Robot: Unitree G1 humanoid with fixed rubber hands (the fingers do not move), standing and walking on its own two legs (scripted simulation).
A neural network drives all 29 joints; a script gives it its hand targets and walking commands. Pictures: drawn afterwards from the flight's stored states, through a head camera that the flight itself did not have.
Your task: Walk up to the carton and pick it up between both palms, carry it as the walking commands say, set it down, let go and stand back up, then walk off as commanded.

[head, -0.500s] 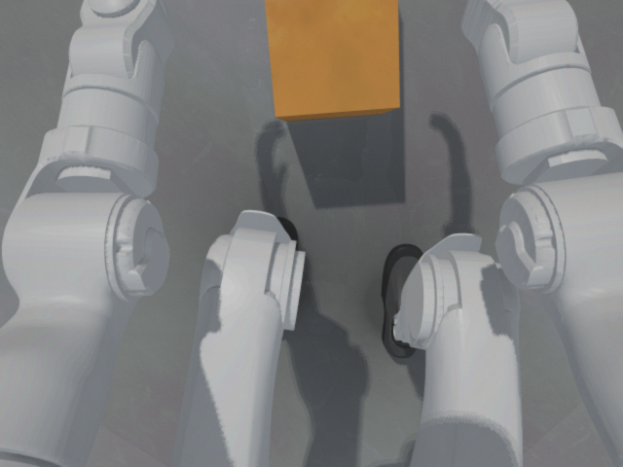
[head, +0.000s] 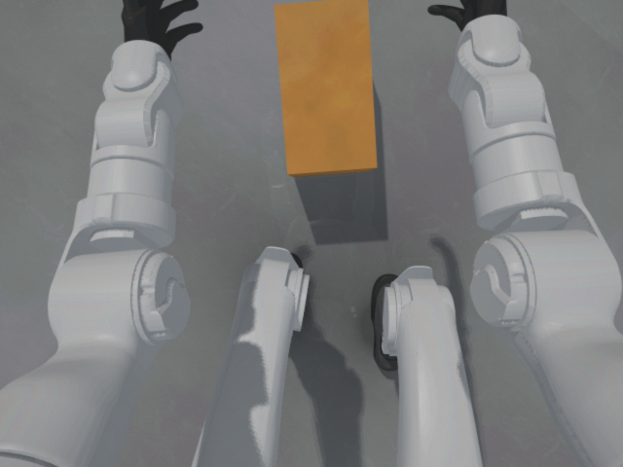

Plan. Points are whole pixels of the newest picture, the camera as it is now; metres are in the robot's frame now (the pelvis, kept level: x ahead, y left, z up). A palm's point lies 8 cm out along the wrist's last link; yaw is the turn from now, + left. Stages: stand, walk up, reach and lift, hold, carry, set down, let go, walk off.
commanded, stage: set down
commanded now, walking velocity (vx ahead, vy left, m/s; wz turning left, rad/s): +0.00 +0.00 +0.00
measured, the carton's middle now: (326, 98) +0.55 +0.07 -0.44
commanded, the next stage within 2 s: let go in 0.58 s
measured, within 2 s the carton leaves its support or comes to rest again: neither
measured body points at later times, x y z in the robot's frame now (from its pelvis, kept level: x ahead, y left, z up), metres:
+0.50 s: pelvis +0.02 +0.00 +0.14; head +0.33 +0.03 +0.47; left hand +0.51 +0.25 +0.04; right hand +0.57 -0.08 +0.04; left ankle +0.10 +0.11 -0.48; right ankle +0.08 -0.13 -0.48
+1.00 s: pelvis +0.06 +0.01 +0.21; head +0.32 +0.03 +0.58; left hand +0.42 +0.26 +0.08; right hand +0.46 -0.13 +0.08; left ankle +0.10 +0.11 -0.48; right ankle +0.08 -0.13 -0.48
